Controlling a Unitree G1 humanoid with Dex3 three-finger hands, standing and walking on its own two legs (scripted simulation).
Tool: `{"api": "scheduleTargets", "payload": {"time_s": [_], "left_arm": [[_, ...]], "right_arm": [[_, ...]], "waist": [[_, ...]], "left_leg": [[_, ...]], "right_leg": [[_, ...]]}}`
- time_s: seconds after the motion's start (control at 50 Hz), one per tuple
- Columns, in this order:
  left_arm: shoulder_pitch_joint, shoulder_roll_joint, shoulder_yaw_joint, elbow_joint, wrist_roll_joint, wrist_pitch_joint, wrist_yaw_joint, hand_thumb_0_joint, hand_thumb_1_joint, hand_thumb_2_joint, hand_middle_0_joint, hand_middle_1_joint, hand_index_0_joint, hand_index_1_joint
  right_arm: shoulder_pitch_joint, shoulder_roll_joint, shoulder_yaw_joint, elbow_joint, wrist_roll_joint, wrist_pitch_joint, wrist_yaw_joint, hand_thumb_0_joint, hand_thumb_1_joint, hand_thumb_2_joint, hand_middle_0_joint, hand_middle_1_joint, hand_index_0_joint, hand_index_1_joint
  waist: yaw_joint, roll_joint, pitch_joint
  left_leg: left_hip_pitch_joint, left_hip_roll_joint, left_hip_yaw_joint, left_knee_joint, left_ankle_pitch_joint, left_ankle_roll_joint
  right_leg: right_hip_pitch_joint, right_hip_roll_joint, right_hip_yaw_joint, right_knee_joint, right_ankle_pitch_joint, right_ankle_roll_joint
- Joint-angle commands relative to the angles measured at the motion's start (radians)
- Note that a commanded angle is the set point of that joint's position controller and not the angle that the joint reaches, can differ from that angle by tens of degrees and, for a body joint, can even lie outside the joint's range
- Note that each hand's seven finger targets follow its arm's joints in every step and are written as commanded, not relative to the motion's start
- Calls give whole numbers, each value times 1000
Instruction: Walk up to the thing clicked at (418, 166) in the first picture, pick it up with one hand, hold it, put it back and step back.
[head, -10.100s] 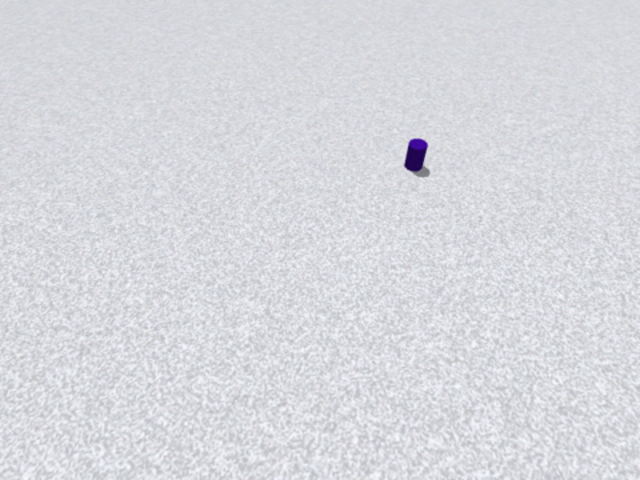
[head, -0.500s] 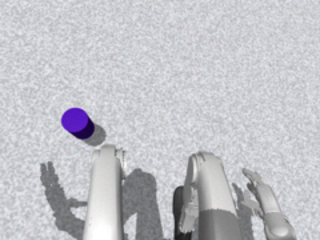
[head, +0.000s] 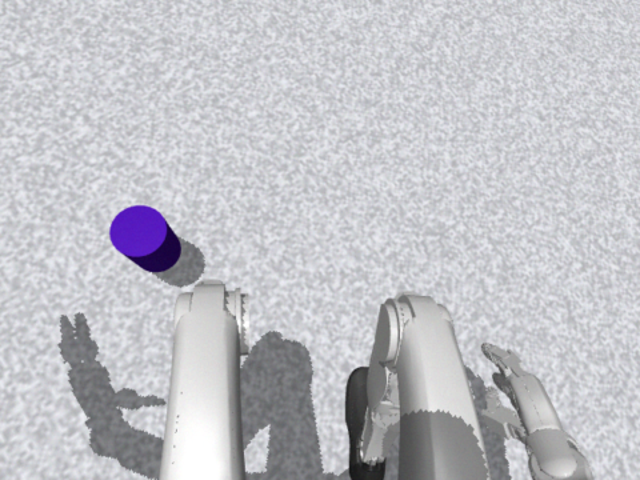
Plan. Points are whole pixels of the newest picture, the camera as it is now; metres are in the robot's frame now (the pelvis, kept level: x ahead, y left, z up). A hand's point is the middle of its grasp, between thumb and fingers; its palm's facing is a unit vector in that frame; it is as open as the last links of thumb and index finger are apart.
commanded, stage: go down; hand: left
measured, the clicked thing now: (148, 241) +0.42 +0.31 -0.32
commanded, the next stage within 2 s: none
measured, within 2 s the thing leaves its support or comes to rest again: neither
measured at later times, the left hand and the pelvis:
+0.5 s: hand out of the picture +0.28 +0.49 +0.00, palm faces +0.44 -0.89 -0.11, open 17.5 cm; pelvis +0.00 +0.00 -0.02, yaw -1 degrees
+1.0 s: hand out of the picture +0.28 +0.49 +0.00, palm faces +0.45 -0.89 -0.10, open 17.5 cm; pelvis +0.00 +0.00 -0.02, yaw -1 degrees
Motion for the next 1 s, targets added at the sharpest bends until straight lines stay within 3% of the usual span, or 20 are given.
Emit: {"api": "scheduleTargets", "payload": {"time_s": [0.0,0.04,0.06,0.08,0.18,0.28,0.34,0.42,0.44,0.5,0.54,0.58,0.6,0.64,0.7,0.76,0.78,0.84,0.9,0.98], "left_arm": [[-83,443,87,-151,-46,-68,-9,0,-573,159,-7,-138,-39,-117],[-84,479,108,-154,-44,-72,-12,0,-589,163,-12,-146,-43,-126],[-79,450,93,-139,-46,-73,-18,0,-577,162,-11,-135,-39,-118],[-92,462,93,-149,-45,-72,-19,0,-575,159,-13,-135,-40,-119],[-104,486,104,-145,-43,-77,-25,0,-584,154,-17,-132,-44,-116],[-93,485,112,-138,-46,-78,-26,0,-593,155,-22,-136,-45,-123],[-116,503,114,-154,-48,-86,-28,0,-585,156,-16,-131,-41,-116],[-105,489,113,-141,-54,-92,-31,0,-594,159,-17,-134,-41,-120],[-80,462,111,-127,-57,-91,-34,0,-601,153,-20,-133,-45,-118],[-111,500,118,-169,-59,-98,-37,0,-599,145,-23,-127,-46,-113],[-81,485,125,-164,-68,-98,-39,0,-596,145,-20,-127,-45,-112],[-103,490,126,-168,-69,-101,-40,0,-594,155,-21,-135,-45,-121],[-110,498,129,-181,-73,-105,-39,0,-596,146,-22,-127,-47,-112],[-99,476,116,-168,-76,-101,-42,0,-592,140,-23,-125,-48,-110],[-106,481,114,-163,-76,-101,-47,0,-602,137,-25,-121,-49,-107],[-105,514,139,-180,-77,-100,-46,0,-611,130,-33,-116,-51,-108],[-113,503,131,-178,-78,-102,-50,0,-611,138,-28,-117,-47,-108],[-104,499,134,-153,-83,-96,-53,0,-611,129,-30,-117,-52,-104],[-84,501,147,-145,-95,-98,-60,0,-605,128,-59,-130,-65,-131],[-119,498,135,-143,-96,-99,-66,0,-603,119,-59,-119,-65,-120]], "right_arm": [[80,-228,-81,-57,8,-36,-21,0,-880,-897,200,300,200,300],[82,-238,-79,-58,5,-37,-19,0,-879,-897,200,300,200,300],[81,-234,-80,-54,5,-34,-20,0,-878,-898,200,300,200,300],[100,-231,-78,-46,3,-34,-17,0,-883,-899,200,300,200,300],[72,-239,-78,-56,4,-36,-16,0,-881,-899,200,300,200,300],[88,-241,-74,-52,0,-31,-14,0,-885,-900,200,300,200,300],[66,-241,-74,-59,2,-31,-15,0,-884,-900,200,300,200,300],[70,-240,-72,-55,2,-30,-11,0,-885,-900,200,300,200,300],[69,-244,-75,-54,1,-29,-11,0,-887,-900,200,300,200,300],[67,-249,-74,-54,1,-27,-12,0,-886,-900,200,300,200,300],[68,-247,-75,-52,-1,-27,-12,0,-886,-900,200,300,200,300],[60,-247,-73,-54,2,-28,-11,0,-886,-900,200,300,200,300],[51,-252,-76,-61,6,-28,-12,0,-887,-900,200,300,200,300],[61,-250,-74,-57,2,-25,-14,0,-886,-900,200,300,200,300],[61,-253,-71,-52,3,-25,-14,0,-889,-900,200,300,200,300],[59,-255,-71,-62,3,-23,-13,0,-891,-901,200,300,200,300],[53,-256,-70,-65,4,-22,-14,0,-890,-901,200,300,200,300],[50,-261,-71,-66,7,-23,-14,0,-889,-901,200,300,200,300],[56,-256,-63,-69,6,-22,-12,0,-892,-900,200,300,200,300],[55,-260,-60,-68,5,-20,-14,0,-894,-901,200,300,200,300]], "waist": [[67,226,-543],[69,238,-569],[60,228,-557],[59,221,-569],[67,238,-545],[64,240,-573],[70,248,-548],[61,235,-554],[65,238,-544],[61,263,-564],[75,268,-571],[60,259,-556],[67,263,-544],[58,261,-553],[57,283,-539],[71,274,-563],[60,273,-557],[64,277,-530],[65,257,-557],[49,259,-539]], "left_leg": [[424,-10,89,-302,49,55],[433,-10,87,-294,84,53],[432,-9,87,-289,87,53],[429,-11,90,-281,101,53],[413,-7,83,-292,40,54],[429,-10,83,-272,98,50],[405,-10,88,-272,56,53],[399,-10,84,-259,74,53],[416,-10,80,-266,85,51],[431,-7,75,-259,87,49],[433,-9,83,-253,104,48],[422,-8,70,-263,67,49],[421,-8,68,-272,39,50],[418,-9,74,-260,58,49],[431,-8,70,-260,70,47],[433,-7,71,-257,92,47],[436,-8,65,-263,75,47],[430,-7,60,-274,31,46],[417,-12,67,-248,92,48],[423,-9,65,-247,78,48]], "right_leg": [[224,47,-37,-226,50,-51],[241,45,-40,-207,81,-51],[224,45,-42,-206,83,-51],[239,45,-38,-210,89,-51],[205,49,-46,-198,46,-52],[220,47,-47,-180,90,-51],[196,49,-43,-185,55,-52],[201,49,-49,-174,70,-51],[188,49,-53,-167,82,-52],[178,47,-52,-160,86,-52],[194,48,-48,-158,99,-52],[172,48,-56,-154,71,-51],[155,48,-55,-155,53,-52],[176,48,-52,-159,68,-50],[147,47,-55,-143,78,-53],[164,46,-52,-143,90,-53],[151,47,-56,-143,81,-53],[130,47,-57,-144,52,-52],[173,47,-57,-141,92,-50],[151,48,-56,-145,80,-50]]}}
